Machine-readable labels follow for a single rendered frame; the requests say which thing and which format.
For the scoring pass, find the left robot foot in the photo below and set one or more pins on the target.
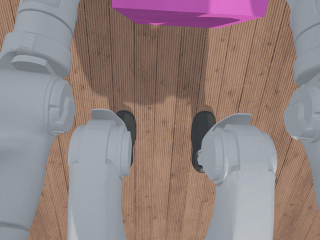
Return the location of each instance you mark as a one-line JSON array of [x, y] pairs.
[[130, 122]]

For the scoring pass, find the right robot thigh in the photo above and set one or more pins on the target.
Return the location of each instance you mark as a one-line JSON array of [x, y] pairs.
[[236, 158]]

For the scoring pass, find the robot right upper arm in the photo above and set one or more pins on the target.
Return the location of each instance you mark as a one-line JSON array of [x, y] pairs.
[[302, 122]]

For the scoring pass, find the carton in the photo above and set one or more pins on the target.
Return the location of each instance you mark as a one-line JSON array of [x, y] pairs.
[[191, 13]]

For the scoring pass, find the right robot forearm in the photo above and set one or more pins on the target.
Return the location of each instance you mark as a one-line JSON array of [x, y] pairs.
[[305, 25]]

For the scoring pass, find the robot left upper arm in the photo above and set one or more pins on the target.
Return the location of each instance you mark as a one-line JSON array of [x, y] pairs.
[[34, 109]]

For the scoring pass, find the left robot forearm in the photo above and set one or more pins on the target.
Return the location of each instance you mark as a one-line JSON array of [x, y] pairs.
[[41, 38]]

